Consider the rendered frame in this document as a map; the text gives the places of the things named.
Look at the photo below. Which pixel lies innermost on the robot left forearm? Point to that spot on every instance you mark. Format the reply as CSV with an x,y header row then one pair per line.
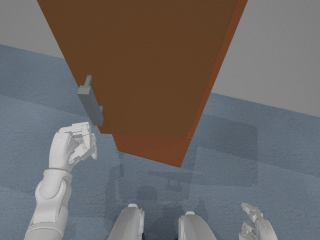
x,y
51,213

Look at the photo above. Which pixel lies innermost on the cupboard door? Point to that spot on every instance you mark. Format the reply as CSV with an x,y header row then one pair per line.
x,y
150,60

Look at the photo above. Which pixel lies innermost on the handle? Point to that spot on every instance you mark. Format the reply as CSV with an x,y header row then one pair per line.
x,y
89,102

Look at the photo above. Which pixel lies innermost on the robot right thigh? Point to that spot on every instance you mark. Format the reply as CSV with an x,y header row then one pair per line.
x,y
193,227

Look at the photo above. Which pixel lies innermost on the left robot hand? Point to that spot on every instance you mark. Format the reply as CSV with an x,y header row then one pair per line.
x,y
63,145

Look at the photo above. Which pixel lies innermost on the right robot hand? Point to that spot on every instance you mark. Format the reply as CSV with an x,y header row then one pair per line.
x,y
262,230

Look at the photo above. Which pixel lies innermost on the robot left shin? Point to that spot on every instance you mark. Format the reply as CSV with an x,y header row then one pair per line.
x,y
134,205

